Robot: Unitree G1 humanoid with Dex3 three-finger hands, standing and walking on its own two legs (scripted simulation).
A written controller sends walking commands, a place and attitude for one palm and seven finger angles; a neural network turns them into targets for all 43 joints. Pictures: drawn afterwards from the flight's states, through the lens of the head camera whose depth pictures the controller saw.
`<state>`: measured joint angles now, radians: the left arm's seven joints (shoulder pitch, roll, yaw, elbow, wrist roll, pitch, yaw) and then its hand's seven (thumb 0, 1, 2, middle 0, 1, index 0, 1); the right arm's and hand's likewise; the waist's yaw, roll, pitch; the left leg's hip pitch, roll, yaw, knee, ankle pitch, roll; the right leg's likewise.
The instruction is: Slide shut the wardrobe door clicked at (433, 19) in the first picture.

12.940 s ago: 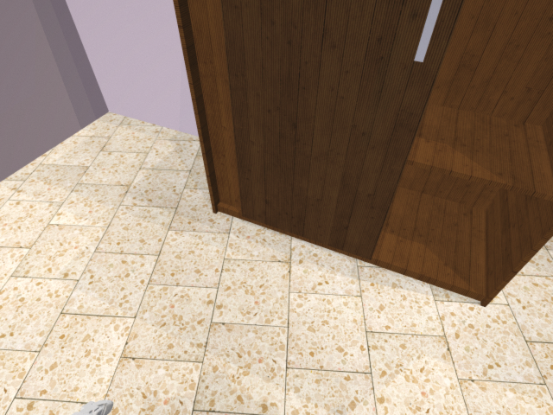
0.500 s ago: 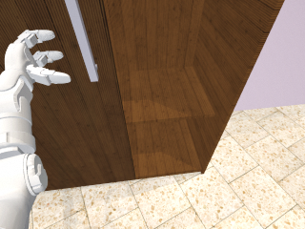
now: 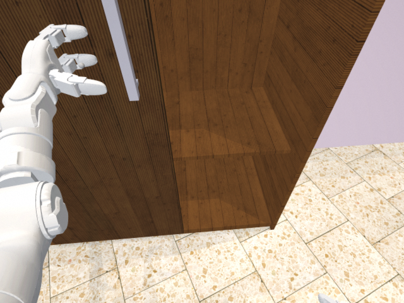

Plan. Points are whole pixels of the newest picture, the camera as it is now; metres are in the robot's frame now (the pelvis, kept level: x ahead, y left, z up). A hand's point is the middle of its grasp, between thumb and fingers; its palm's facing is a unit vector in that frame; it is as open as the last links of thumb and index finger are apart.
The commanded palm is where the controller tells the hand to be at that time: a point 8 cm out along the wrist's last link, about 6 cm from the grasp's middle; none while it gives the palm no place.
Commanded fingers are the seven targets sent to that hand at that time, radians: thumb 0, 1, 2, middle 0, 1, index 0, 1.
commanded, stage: move the hooked fingers beside the handle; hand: left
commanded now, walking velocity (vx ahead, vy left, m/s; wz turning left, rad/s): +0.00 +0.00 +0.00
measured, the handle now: (122, 40) +0.54 +0.16 +0.27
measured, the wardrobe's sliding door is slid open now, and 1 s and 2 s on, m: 0.46 0.46 0.46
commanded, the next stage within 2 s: feel for the door with the fingertips in 1.32 s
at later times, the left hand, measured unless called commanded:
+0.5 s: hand (86, 72) +0.47 +0.22 +0.24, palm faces +0.10 -0.99 +0.00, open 14.0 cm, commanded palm +0.44 +0.28 +0.24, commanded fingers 0.00 -0.50 0.30 -0.30 -1.20 -0.30 -1.20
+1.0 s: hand (90, 67) +0.47 +0.21 +0.25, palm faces +0.09 -1.00 +0.02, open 14.0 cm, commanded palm +0.45 +0.27 +0.24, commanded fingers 0.00 -0.50 0.30 -0.30 -1.20 -0.30 -1.20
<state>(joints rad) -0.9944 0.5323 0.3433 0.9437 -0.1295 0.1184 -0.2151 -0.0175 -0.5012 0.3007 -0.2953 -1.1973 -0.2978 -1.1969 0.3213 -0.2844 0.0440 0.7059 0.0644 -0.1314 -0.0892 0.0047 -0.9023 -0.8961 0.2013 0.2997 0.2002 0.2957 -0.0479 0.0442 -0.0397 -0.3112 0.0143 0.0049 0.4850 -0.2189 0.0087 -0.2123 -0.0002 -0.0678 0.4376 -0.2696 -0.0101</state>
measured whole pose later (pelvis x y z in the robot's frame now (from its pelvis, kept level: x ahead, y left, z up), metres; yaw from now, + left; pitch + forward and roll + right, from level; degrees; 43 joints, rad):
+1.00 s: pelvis +0.01 +0.00 +0.00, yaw +0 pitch +3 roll -1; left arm -0.97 0.51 0.36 0.92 -0.14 0.13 -0.21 -0.02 -0.50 0.30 -0.30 -1.20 -0.30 -1.20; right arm 0.32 -0.28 0.04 0.70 0.06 -0.11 -0.08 0.00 -0.90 -0.90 0.20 0.30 0.20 0.30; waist -0.05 0.04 -0.05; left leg -0.31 0.01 0.01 0.49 -0.23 0.01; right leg -0.22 0.00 -0.06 0.44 -0.28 -0.01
